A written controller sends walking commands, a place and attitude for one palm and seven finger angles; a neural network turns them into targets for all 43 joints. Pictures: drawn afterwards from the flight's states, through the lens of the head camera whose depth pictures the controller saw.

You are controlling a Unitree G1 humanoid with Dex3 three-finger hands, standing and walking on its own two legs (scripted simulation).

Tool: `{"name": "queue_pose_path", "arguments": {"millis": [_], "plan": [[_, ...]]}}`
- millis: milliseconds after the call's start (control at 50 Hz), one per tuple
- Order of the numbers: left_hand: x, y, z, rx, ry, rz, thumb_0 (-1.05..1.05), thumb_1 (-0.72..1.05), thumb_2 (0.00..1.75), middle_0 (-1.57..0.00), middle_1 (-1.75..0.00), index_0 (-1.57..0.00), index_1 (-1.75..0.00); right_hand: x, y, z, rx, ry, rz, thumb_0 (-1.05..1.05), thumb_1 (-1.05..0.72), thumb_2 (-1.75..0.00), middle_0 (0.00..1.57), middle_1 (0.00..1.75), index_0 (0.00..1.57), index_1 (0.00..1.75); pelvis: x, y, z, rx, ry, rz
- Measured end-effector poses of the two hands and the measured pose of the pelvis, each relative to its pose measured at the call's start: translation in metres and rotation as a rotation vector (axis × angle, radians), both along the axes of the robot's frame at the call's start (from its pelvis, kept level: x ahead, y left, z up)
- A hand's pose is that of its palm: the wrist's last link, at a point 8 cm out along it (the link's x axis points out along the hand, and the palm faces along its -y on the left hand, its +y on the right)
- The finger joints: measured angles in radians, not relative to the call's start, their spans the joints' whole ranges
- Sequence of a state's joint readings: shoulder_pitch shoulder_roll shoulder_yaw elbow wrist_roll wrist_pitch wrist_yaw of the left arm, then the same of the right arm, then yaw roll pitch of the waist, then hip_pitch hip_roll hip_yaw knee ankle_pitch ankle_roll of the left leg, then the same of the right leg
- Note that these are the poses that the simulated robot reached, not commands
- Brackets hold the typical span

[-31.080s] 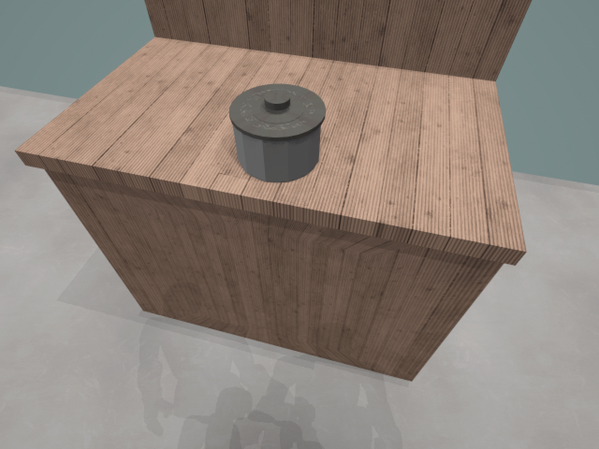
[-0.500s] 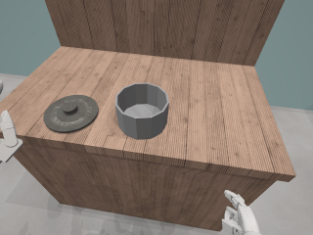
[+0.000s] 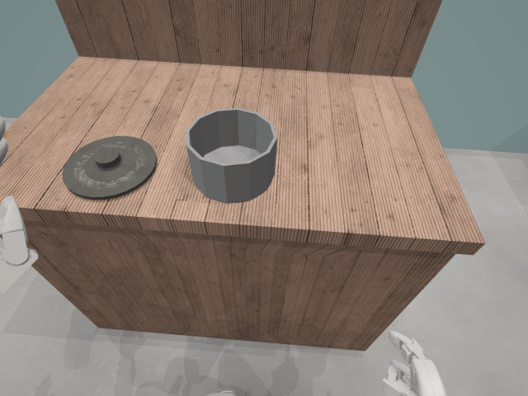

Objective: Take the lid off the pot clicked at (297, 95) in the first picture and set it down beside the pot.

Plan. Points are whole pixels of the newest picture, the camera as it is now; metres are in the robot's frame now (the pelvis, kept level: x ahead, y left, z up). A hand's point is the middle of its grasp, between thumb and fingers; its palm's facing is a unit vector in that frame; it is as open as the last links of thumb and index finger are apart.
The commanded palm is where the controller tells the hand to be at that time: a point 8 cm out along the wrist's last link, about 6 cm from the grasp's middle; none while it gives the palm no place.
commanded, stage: step back with the hand held close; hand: left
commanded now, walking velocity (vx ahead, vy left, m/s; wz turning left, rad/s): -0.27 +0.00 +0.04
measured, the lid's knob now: (107, 157) +0.52 +0.34 +0.04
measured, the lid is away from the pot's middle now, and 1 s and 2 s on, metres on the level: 0.25 0.25 0.25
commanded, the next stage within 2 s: stop stepping back and stand still in 0.66 s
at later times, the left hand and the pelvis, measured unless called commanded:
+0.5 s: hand out of the picture +0.12 +0.25 +0.22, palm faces +0.30 -0.85 -0.44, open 7.4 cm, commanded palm +0.05 +0.30 +0.23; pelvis -0.09 +0.03 +0.00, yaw -4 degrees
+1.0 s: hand out of the picture -0.07 +0.32 +0.23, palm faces +0.35 -0.85 -0.39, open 7.4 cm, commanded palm -0.06 +0.38 +0.23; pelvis -0.20 +0.10 -0.03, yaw -1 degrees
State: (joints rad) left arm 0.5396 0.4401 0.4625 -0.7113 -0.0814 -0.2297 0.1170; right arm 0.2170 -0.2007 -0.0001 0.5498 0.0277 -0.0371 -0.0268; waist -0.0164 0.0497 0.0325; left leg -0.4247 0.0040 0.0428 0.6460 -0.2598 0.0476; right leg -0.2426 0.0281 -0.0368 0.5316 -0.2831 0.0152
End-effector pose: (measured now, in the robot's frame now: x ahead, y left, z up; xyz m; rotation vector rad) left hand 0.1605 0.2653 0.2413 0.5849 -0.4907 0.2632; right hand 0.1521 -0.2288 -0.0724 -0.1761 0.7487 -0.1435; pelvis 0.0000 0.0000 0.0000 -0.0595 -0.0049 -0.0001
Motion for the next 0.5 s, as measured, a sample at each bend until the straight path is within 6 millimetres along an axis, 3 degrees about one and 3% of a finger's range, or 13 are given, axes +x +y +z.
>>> {"name": "queue_pose_path", "arguments": {"millis": [160, 260, 360, 500], "plan": [[-0.019, 0.026, -0.026, -0.084, 0.01, -0.014, 0.02, 0.89, 0.9, -0.21, -0.3, -0.21, -0.3, -0.037, 0.003, 0.011, -0.088, 0.019, -0.056, 0.01, -0.91, -0.9, 0.2, 0.3, 0.21, 0.3, -0.019, 0.018, -0.004, -0.009, -0.006, -0.007], [-0.032, 0.039, -0.011, -0.046, -0.007, 0.001, 0.02, 0.89, 0.9, -0.21, -0.3, -0.21, -0.3, -0.048, 0.019, 0.022, -0.104, -0.005, -0.014, 0.01, -0.91, -0.9, 0.2, 0.3, 0.21, 0.3, -0.038, 0.027, 0.006, -0.033, 0.031, -0.007], [-0.05, 0.037, 0.002, -0.032, -0.031, -0.035, 0.02, 0.89, 0.9, -0.21, -0.3, -0.21, -0.3, -0.057, 0.036, 0.027, -0.077, -0.013, 0.016, 0.01, -0.9, -0.9, 0.2, 0.3, 0.21, 0.3, -0.057, 0.032, 0.012, -0.042, 0.074, -0.032], [-0.075, 0.027, -0.004, -0.005, -0.039, -0.113, 0.02, 0.89, 0.9, -0.21, -0.3, -0.21, -0.3, -0.078, 0.042, 0.015, -0.059, -0.039, 0.02, 0.01, -0.9, -0.9, 0.2, 0.3, 0.21, 0.3, -0.093, 0.033, 0.001, -0.025, 0.07, -0.064]]}}
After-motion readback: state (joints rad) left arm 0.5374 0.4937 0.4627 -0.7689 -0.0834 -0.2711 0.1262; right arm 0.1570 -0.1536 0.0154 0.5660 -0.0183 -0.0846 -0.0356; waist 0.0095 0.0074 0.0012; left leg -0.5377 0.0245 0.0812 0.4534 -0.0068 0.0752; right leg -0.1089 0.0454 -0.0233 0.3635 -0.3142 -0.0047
